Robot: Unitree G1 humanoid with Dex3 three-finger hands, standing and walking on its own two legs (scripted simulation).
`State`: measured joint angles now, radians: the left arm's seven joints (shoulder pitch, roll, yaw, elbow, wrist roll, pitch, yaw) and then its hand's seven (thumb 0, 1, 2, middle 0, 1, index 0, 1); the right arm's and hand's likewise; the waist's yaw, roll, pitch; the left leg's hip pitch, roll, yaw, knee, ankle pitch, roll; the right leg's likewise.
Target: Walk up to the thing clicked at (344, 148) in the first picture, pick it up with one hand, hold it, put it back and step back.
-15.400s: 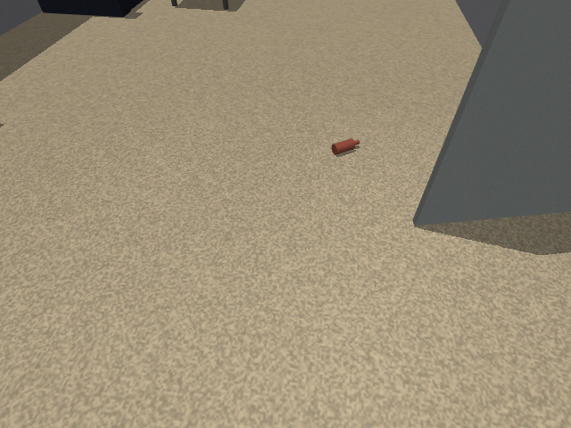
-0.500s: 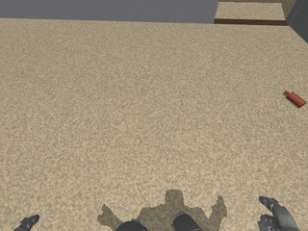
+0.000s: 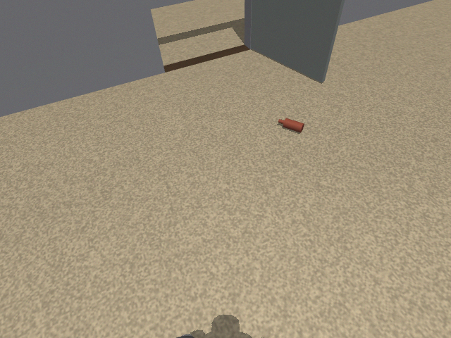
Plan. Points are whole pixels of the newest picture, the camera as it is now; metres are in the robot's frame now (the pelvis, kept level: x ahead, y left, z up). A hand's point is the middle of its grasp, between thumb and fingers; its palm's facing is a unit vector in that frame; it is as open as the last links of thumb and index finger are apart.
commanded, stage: walk up
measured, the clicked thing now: (290, 124) +1.48 -0.42 -0.73
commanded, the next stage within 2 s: stand in 1.80 s
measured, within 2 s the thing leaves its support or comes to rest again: neither
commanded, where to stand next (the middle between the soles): +0.10 +0.03 m, yaw -31 degrees
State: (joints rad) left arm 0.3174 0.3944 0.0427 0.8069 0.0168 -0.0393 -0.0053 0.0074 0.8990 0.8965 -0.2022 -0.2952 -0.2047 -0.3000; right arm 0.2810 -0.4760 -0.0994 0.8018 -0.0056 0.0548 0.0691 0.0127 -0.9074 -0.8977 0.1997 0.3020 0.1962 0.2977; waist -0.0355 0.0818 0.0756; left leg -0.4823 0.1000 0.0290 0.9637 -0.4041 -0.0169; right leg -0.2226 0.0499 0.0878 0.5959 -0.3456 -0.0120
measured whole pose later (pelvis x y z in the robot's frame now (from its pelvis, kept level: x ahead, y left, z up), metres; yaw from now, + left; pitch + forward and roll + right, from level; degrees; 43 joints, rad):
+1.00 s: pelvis +0.04 +0.04 -0.02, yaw -29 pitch -2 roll -2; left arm 0.18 0.41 0.05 0.89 0.02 -0.04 0.01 0.01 0.90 0.90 -0.20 -0.30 -0.20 -0.30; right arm 0.21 -0.41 -0.02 0.88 -0.01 0.00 0.01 0.01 -0.90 -0.90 0.21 0.30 0.20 0.30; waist -0.03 0.04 0.12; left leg -0.36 0.15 0.05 0.82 -0.42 -0.02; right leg -0.34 0.05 0.01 0.72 -0.34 -0.01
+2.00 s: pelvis +0.06 +0.04 +0.02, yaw -33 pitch -1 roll +0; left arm 0.05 0.34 0.01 1.15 0.00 -0.02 0.00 0.01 0.90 0.90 -0.20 -0.29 -0.20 -0.30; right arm 0.06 -0.36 -0.02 1.14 -0.01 0.00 0.01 0.01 -0.91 -0.90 0.20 0.30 0.20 0.30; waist -0.03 0.00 0.06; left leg -0.11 0.06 0.10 0.35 -0.21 -0.03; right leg -0.18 0.00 0.12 0.38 -0.18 0.03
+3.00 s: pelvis +0.06 +0.04 +0.02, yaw -31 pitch -1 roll +0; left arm 0.10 0.34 0.00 1.14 0.01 -0.01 -0.01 0.01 0.90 0.90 -0.20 -0.29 -0.20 -0.30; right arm 0.10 -0.35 -0.02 1.14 -0.01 0.00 0.01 0.01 -0.91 -0.90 0.20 0.30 0.20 0.30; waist -0.02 0.00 0.05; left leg -0.10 0.04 0.06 0.32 -0.20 -0.02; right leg -0.14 -0.01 0.08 0.33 -0.17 0.03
